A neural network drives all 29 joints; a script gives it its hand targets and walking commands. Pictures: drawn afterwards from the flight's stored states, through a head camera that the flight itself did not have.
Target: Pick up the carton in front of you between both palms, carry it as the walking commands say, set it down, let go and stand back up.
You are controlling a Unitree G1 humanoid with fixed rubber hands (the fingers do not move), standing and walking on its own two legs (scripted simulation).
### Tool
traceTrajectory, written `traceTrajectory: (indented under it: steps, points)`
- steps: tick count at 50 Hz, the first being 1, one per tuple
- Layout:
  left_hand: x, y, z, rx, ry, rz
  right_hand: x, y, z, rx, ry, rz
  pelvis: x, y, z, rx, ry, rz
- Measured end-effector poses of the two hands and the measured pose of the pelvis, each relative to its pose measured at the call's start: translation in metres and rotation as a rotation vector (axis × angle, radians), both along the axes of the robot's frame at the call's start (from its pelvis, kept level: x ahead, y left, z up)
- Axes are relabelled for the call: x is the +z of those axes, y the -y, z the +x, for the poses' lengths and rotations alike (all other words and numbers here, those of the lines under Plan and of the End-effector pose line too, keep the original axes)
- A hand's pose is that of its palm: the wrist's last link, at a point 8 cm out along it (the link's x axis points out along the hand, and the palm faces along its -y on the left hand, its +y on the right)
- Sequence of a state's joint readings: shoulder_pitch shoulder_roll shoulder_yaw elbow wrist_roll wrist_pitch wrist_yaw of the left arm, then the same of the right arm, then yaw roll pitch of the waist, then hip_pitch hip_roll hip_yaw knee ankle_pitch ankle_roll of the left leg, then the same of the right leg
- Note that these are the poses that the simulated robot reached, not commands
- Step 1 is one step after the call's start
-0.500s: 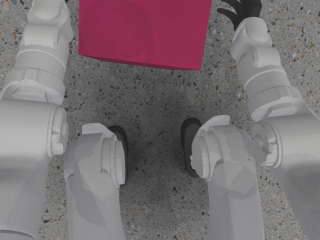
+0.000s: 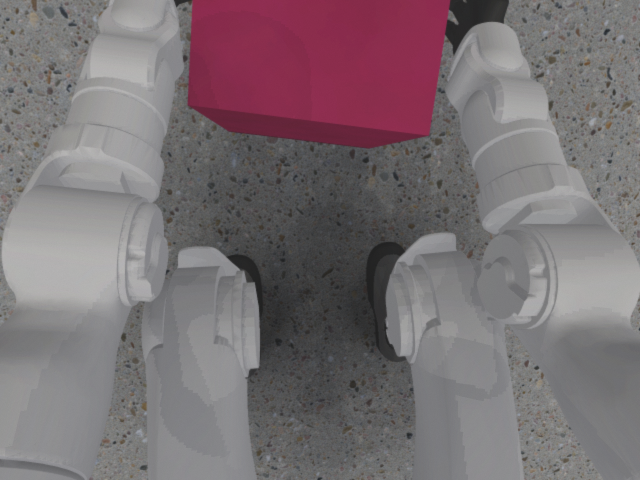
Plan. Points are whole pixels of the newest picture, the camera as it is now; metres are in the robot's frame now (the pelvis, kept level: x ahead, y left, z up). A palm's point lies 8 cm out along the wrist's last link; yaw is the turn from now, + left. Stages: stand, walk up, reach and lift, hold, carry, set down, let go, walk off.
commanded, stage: reach and lift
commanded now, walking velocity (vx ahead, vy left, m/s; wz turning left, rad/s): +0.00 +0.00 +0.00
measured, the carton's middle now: (313, 42) +0.53 +0.01 -0.24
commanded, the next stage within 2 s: none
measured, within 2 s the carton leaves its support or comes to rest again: neither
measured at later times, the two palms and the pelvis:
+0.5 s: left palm out of the picture +0.50 +0.17 +0.02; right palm (617, 5) +0.48 -0.13 +0.02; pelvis -0.01 -0.01 +0.09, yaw +3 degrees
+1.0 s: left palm out of the picture +0.46 +0.17 +0.16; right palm out of the picture +0.46 -0.13 +0.17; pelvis +0.03 -0.01 +0.21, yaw +4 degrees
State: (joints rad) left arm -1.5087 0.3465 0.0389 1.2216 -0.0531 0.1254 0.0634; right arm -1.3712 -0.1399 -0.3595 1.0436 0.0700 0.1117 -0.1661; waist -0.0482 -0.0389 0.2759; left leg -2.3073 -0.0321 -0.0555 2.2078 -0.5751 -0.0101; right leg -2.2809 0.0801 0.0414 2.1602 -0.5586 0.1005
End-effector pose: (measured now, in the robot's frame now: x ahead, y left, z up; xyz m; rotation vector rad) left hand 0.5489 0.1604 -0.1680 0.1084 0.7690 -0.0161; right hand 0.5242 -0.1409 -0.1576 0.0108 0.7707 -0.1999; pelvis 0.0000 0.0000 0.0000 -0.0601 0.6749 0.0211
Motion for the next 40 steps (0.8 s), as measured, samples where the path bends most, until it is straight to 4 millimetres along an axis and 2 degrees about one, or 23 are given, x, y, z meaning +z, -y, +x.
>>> traceTrajectory:
  steps: [3, 6, 9, 12, 17, 23, 31, 40]
  points:
    - [0.002, 0.002, -0.004, 0.008, 0.008, -0.007, 0.008, 0.001, 0.000, -0.017, 0.018, 0.004, -0.001, -0.001, 0.003, 0.000, -0.007, 0.001]
    - [0.012, 0.003, -0.009, 0.024, 0.030, -0.015, 0.021, 0.000, -0.002, -0.049, 0.052, 0.009, 0.000, 0.000, 0.004, 0.004, -0.016, 0.002]
    - [0.035, -0.001, -0.014, 0.045, 0.064, -0.026, 0.039, -0.003, -0.009, -0.051, 0.088, 0.024, 0.004, 0.002, 0.003, 0.011, -0.022, 0.007]
    - [0.068, -0.007, -0.022, 0.072, 0.092, -0.035, 0.067, -0.009, -0.015, -0.041, 0.119, 0.035, 0.014, 0.005, 0.001, 0.021, -0.024, 0.011]
    - [0.124, -0.014, -0.037, 0.111, 0.087, -0.045, 0.118, -0.016, -0.026, -0.026, 0.117, 0.044, 0.040, 0.008, -0.003, 0.040, -0.035, 0.011]
    - [0.174, -0.010, -0.050, 0.116, 0.061, -0.037, 0.166, -0.012, -0.038, -0.015, 0.089, 0.032, 0.077, 0.009, -0.007, 0.049, -0.058, 0.011]
    - [0.218, -0.006, -0.058, 0.129, 0.073, -0.035, 0.213, -0.008, -0.041, 0.002, 0.100, 0.027, 0.114, 0.010, -0.005, 0.039, -0.076, 0.022]
    - [0.263, -0.009, -0.074, 0.161, 0.080, -0.047, 0.260, -0.011, -0.048, 0.019, 0.108, 0.029, 0.154, 0.011, 0.010, 0.040, -0.055, 0.030]
